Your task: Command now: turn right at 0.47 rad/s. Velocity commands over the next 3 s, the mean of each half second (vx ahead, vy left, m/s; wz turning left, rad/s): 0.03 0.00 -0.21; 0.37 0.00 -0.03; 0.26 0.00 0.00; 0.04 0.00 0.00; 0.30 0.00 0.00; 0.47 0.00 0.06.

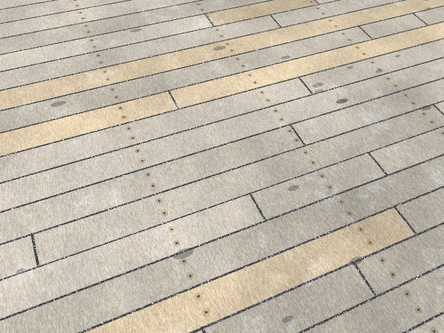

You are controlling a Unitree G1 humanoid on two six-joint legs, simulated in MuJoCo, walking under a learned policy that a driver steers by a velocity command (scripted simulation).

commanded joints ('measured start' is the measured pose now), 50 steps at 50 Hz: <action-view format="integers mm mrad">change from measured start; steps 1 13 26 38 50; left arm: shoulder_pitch -51 14 -29 -157 -155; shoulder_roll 40 74 80 -13 31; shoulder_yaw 4 -20 -14 -23 -18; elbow -99 -89 20 -33 -64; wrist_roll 0 52 3 7 -1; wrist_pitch -14 -24 -65 -142 -149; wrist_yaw -1 -8 -9 -48 -74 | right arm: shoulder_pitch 7 -1 16 243 287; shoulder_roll -167 -110 -138 -146 -224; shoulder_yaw -33 11 -2 4 -21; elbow -51 -21 38 105 124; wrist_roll -1 -11 35 12 32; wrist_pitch -1 -13 -24 -89 -55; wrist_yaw -11 29 27 30 19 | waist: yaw -35 11 16 -74 14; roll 210 -167 -94 153 183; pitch -92 -189 -3 39 -13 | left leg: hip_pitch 197 -171 -107 319 294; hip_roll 246 56 26 239 257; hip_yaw -174 -14 27 -242 -48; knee -106 291 161 -317 -127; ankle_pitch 426 -360 -187 11 654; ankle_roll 227 -65 8 183 130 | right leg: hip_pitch -98 478 311 -304 121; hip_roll -41 -405 -288 -146 -52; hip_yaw -21 258 243 -88 -164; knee -70 -752 -914 -188 -584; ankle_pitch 13 753 -150 239 362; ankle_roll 28 -338 -291 -86 -157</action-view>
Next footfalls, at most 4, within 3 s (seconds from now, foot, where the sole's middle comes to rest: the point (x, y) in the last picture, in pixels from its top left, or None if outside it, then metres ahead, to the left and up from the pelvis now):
0.22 right None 0.03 -0.15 -0.78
0.58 left None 0.04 0.07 -0.78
1.04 right None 0.37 -0.21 -0.78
1.48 left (216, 303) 0.54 0.01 -0.78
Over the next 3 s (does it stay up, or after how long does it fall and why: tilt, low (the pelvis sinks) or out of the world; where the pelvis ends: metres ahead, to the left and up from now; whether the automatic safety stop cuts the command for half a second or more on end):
stays up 0.80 -0.18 0.00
